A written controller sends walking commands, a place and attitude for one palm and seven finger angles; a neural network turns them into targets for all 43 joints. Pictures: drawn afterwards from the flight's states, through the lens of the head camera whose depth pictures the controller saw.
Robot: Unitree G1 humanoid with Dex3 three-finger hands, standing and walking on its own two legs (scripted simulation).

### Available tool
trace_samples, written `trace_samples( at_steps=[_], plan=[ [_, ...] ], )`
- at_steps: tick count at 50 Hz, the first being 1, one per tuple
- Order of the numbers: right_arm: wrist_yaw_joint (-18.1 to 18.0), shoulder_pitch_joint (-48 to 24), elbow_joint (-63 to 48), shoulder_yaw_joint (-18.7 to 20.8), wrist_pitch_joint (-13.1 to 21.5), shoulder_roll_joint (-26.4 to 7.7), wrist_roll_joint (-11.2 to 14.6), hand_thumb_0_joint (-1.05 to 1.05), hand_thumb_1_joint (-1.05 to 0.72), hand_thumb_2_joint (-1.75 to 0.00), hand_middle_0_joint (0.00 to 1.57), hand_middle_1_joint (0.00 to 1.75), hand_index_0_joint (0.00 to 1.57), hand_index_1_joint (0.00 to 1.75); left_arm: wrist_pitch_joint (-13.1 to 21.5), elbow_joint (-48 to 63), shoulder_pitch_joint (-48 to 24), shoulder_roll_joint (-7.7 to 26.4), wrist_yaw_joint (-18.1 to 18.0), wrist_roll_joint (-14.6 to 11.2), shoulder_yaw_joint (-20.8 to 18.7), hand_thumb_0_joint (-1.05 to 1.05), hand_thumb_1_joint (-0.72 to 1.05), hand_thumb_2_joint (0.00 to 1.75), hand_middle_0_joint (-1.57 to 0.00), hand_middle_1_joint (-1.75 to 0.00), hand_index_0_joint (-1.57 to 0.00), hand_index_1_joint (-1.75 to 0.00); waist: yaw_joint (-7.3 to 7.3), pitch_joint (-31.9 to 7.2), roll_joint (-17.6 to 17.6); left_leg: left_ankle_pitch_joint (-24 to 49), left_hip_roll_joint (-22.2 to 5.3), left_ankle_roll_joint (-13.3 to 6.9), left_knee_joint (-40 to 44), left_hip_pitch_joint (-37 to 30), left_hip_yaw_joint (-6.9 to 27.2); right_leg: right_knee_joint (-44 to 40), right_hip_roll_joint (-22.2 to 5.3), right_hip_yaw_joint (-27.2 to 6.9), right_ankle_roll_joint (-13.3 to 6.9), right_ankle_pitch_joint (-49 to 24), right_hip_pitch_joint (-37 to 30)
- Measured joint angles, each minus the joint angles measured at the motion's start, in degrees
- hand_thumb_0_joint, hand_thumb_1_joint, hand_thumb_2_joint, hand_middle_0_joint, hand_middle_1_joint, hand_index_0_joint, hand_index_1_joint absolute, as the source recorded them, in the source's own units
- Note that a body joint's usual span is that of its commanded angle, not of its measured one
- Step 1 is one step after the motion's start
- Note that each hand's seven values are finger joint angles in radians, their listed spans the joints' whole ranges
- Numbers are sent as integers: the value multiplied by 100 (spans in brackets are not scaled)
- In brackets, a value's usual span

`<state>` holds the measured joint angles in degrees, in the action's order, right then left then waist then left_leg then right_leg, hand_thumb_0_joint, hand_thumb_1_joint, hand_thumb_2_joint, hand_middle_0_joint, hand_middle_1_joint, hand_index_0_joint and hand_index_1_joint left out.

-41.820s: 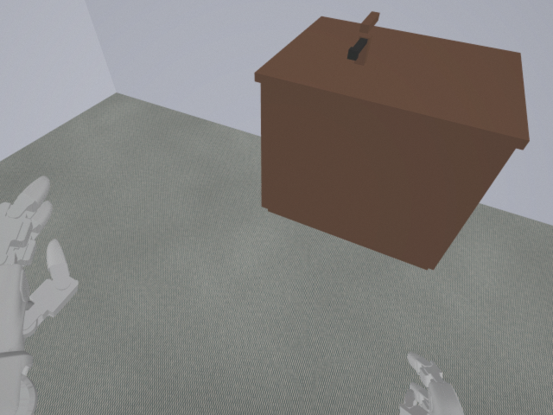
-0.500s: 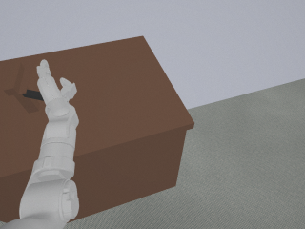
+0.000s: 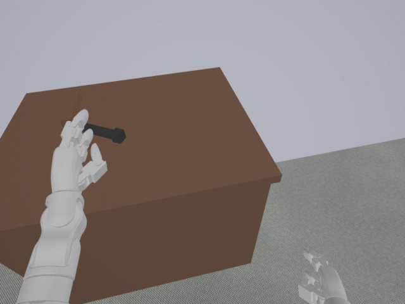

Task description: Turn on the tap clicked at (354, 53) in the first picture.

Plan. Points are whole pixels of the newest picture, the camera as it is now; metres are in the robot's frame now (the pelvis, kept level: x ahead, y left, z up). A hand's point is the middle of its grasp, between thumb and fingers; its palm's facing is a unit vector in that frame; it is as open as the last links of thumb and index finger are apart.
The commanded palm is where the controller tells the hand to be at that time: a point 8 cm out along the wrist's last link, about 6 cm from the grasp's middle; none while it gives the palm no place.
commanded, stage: draw the hand back beside the body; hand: left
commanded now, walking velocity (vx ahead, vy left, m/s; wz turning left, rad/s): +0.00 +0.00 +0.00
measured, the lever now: (118, 135) +0.50 +0.28 +0.06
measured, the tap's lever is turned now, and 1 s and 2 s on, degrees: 57 57 57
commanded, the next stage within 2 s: step back with the hand held close in 0.82 s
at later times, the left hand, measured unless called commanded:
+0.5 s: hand (66, 209) +0.21 +0.24 +0.15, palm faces +0.38 -0.86 -0.33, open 7.4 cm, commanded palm +0.16 +0.28 +0.16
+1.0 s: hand (67, 220) +0.19 +0.22 +0.16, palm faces +0.40 -0.84 -0.37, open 7.4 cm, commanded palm +0.15 +0.26 +0.17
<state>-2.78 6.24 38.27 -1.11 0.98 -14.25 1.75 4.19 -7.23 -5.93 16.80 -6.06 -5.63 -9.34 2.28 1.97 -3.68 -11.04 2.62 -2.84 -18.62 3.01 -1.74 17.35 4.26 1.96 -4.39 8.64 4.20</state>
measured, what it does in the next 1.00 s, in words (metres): stands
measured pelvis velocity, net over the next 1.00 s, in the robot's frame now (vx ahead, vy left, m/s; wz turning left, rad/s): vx -0.01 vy -0.02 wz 0.00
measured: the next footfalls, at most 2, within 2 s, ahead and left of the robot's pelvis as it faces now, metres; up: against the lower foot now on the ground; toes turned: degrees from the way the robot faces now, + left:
none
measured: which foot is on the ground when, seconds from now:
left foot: down 0.00-1.00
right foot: down 0.00-1.00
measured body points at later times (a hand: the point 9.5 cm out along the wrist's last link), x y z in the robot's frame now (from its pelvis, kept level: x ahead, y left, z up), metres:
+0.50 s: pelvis +0.00 +0.00 +0.00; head -0.02 -0.03 +0.45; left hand +0.19 +0.28 +0.17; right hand +0.18 -0.22 -0.10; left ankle +0.00 +0.08 -0.75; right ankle +0.02 -0.07 -0.75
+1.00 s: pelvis -0.01 -0.02 +0.00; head -0.04 -0.05 +0.45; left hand +0.16 +0.26 +0.18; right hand +0.18 -0.24 -0.09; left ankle +0.00 +0.08 -0.75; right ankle +0.02 -0.07 -0.75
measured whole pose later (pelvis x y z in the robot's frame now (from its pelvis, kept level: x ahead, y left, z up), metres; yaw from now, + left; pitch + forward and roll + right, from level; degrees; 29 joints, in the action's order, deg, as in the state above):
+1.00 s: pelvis -0.01 -0.02 +0.00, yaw +0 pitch -6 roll +0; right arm -2.7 9.3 37.9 0.3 4.3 -13.3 0.7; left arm 8.2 18.8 23.3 19.0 -6.3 -4.7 -15.3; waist 2.8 2.7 -5.4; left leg -12.0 0.7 -1.5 -22.1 3.7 -1.0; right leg 16.7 6.1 2.8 -5.8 7.7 3.0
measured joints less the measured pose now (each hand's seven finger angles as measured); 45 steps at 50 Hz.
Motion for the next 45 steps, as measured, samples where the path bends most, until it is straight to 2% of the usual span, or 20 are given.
trace_samples(
  at_steps=[9, 15, 30, 37, 45],
  plan=[
    [78, 148, -120, -79, -84, 173, -74, 1, -91, -89, 20, 30, 20, 30, -48, 1069, 1003, 86, 124, -12, -208, 2, 90, 90, -20, -25, -19, -25, 54, 72, -30, 27, 9, -15, 148, -238, -14, -186, -3, -31, 27, -54, -254],
    [104, 329, -2, -25, -62, 117, -105, 2, -91, -89, 20, 30, 20, 30, -14, 1670, 1611, 98, 89, 16, -281, 2, 90, 90, -20, -27, -19, -27, 93, 102, -98, 30, 30, -22, 151, -275, 27, -195, -24, 7, 41, -42, -306],
    [72, 374, -36, 155, 187, 37, -131, 2, -91, -90, 20, 30, 20, 30, 225, 2730, 3095, 172, 19, 55, -518, 2, 90, 90, -21, -30, -20, -30, 66, 64, -140, -51, -53, 37, -83, -170, 28, -93, 54, 22, -27, -33, -255],
    [8, 273, 31, 195, 297, 22, -129, 2, -91, -90, 20, 30, 20, 30, 295, 2596, 2981, 130, -50, 70, -501, 2, 90, 90, -21, -30, -21, -30, 121, 118, -160, -55, -84, 71, -206, -103, 91, -43, 82, 95, -73, -45, -235],
    [10, 238, 30, 164, 374, 90, -140, 2, -91, -90, 20, 30, 20, 30, 304, 2554, 2922, 102, -77, 58, -443, 2, 90, 90, -21, -30, -21, -30, 75, 154, -161, -59, -136, 121, -242, -104, 80, -50, 133, 86, -123, -71, -247]
  ],
)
